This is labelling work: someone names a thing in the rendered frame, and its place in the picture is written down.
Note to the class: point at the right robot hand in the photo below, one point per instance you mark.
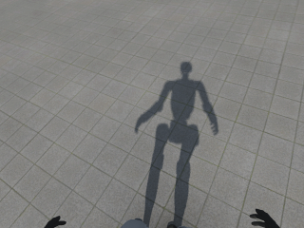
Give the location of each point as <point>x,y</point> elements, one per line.
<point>269,222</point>

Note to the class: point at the left robot hand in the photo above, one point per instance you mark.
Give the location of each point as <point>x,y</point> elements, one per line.
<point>55,222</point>

